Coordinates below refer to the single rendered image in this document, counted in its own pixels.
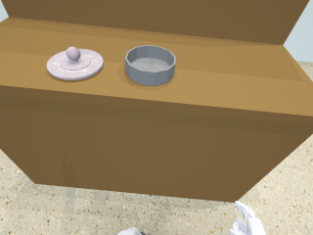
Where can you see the lid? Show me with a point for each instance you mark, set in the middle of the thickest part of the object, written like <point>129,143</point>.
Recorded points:
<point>61,67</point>

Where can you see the table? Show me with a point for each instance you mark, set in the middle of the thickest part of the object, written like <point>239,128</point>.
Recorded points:
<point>237,105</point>

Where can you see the pot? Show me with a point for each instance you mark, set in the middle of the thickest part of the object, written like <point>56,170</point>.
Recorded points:
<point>150,65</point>

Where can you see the robot right hand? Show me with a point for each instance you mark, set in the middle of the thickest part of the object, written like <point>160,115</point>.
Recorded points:
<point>253,225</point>

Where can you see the knob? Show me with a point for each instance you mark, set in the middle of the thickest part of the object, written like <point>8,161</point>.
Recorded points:
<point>73,53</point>

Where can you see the left robot shin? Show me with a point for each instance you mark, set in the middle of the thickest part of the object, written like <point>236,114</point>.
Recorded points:
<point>133,228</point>

